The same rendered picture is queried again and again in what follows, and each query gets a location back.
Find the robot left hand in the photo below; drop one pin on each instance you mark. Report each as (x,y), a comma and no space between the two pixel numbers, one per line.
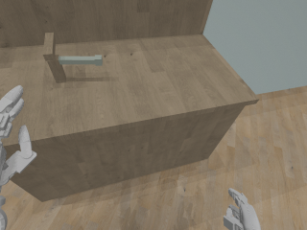
(10,106)

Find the counter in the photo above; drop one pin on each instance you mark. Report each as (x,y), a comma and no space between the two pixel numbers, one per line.
(163,97)

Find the robot right hand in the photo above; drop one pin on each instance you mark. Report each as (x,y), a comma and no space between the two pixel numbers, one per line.
(244,218)

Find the tap lever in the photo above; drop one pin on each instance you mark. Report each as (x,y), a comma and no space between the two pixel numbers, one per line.
(81,60)

